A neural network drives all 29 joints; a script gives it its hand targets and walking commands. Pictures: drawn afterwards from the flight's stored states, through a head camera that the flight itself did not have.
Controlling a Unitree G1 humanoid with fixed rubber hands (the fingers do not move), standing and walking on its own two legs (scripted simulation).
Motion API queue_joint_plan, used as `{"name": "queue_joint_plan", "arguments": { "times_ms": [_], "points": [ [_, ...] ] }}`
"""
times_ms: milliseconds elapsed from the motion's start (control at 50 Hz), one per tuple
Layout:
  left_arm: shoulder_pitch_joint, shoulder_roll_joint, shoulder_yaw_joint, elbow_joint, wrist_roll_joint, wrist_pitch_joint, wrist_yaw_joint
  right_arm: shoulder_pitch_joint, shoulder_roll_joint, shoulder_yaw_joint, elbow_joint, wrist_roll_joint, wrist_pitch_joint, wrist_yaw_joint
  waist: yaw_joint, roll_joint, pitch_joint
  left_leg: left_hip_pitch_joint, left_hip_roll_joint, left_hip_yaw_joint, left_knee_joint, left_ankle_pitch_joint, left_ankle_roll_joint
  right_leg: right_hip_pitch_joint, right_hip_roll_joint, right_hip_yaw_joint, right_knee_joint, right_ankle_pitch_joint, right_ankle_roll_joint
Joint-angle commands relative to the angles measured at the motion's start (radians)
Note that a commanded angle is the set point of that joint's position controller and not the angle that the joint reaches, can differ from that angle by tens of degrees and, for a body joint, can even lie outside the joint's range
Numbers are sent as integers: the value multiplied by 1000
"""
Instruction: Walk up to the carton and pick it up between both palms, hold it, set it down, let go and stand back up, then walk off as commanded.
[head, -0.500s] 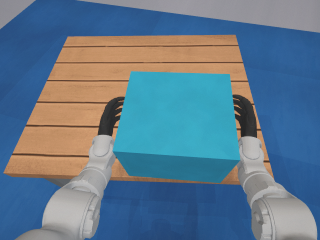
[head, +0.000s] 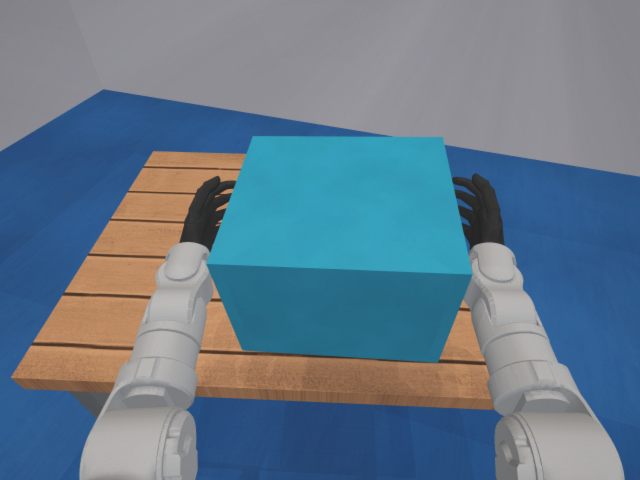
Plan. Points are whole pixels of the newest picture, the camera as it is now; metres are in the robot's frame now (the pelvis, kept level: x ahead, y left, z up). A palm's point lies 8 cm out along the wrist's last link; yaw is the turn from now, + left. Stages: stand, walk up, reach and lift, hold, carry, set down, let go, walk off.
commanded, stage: reach and lift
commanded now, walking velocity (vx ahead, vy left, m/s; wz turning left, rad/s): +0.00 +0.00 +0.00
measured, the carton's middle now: (341, 244) +0.41 -0.02 +0.09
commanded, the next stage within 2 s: hold in 1.48 s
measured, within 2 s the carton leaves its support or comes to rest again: neither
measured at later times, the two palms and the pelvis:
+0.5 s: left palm (201, 252) +0.35 +0.16 +0.13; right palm (495, 248) +0.36 -0.20 +0.14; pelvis +0.00 +0.00 +0.00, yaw +0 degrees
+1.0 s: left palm (174, 252) +0.33 +0.18 +0.16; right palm (490, 246) +0.34 -0.18 +0.16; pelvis -0.02 +0.01 +0.00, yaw +0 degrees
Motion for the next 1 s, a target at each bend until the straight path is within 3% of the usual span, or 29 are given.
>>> {"name": "queue_joint_plan", "arguments": {
  "times_ms": [0, 80, 160, 260, 320, 420, 520, 660, 700, 780, 860, 980],
  "points": [
    [-617, -614, -330, -233, 63, 31, -121, -525, 704, 388, -145, -13, -25, 129, -1, 12, -240, 95, -64, 32, -30, 276, -21, 230, 75, 9, -25, 216, -4],
    [-612, -691, -397, -332, 74, 89, -98, -592, 670, 392, -184, 11, -62, 166, 4, 64, -259, 183, -47, 32, -12, 333, -62, 193, 102, -21, -39, 163, -33],
    [-624, -741, -496, -438, 58, 139, -58, -627, 652, 422, -239, 46, -69, 190, -6, 88, -279, 230, -36, 23, 4, 363, -88, 159, 115, -42, -46, 114, -39],
    [-588, -756, -568, -543, 39, 206, -14, -618, 629, 424, -302, 80, -36, 207, -12, 92, -318, 256, -26, 11, 12, 356, -93, 128, 116, -46, -47, 75, -39],
    [-523, -734, -538, -542, 59, 256, -15, -605, 616, 417, -323, 84, -4, 208, -4, 63, -299, 249, -37, 15, 3, 335, -75, 140, 113, -42, -55, 85, -30],
    [-447, -691, -482, -547, 76, 304, -63, -563, 633, 432, -367, 86, 27, 183, -14, -11, -277, 211, -68, 33, -5, 347, -33, 235, 103, -24, -41, 237, 9],
    [-442, -658, -482, -601, 62, 308, -99, -555, 684, 516, -469, 110, 44, 141, -21, -51, -323, 128, -108, 43, -10, 317, -13, 378, 79, -1, 8, 487, 55],
    [-406, -603, -450, -646, 61, 342, -126, -511, 697, 584, -558, 123, 84, 108, -9, -87, -320, 103, -120, 47, -26, 257, 11, 406, 61, 9, 15, 569, 81],
    [-428, -608, -466, -675, 54, 350, -128, -522, 693, 589, -574, 126, 92, 106, -16, -74, -327, 111, -117, 42, -26, 267, 6, 388, 66, 1, 14, 549, 76],
    [-451, -621, -496, -689, 45, 372, -124, -550, 660, 565, -569, 125, 105, 117, -24, -42, -298, 151, -98, 32, -24, 277, -7, 304, 89, -23, -6, 388, 55],
    [-475, -642, -495, -663, 60, 402, -113, -561, 609, 486, -488, 106, 120, 146, -30, -4, -228, 207, -66, 27, -35, 243, -21, 184, 107, -48, -41, 148, 19],
    [-539, -691, -505, -635, 78, 430, -100, -606, 561, 380, -381, 87, 115, 198, -52, 62, -199, 216, -38, 20, -51, 162, -55, 134, 108, -64, -57, -1, -20]
  ]
}}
